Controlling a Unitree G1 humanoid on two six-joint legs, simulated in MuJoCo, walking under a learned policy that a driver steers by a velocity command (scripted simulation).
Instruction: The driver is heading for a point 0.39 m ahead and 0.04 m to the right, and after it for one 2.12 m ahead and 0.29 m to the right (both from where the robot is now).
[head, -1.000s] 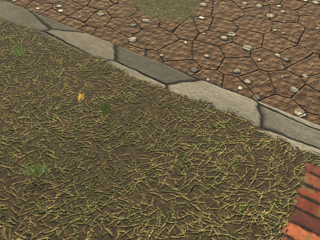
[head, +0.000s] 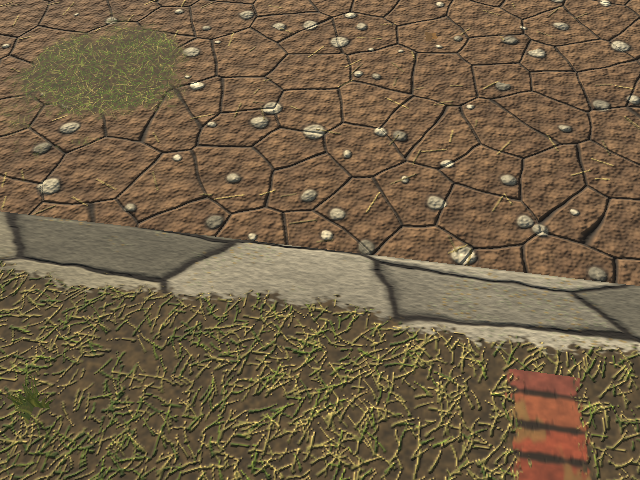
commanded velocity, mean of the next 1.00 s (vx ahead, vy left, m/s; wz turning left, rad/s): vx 0.50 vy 0.00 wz -0.49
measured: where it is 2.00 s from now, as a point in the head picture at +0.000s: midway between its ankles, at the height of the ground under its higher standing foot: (437, 364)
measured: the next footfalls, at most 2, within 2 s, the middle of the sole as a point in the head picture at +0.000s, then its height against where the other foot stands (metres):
left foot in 0.32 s outside the picture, level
right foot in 0.86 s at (448, 439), level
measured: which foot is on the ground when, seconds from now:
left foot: up 0.00-0.30, down 0.32-0.86, up 0.88-1.00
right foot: down 0.00-0.32, up 0.34-0.84, down 0.86-1.00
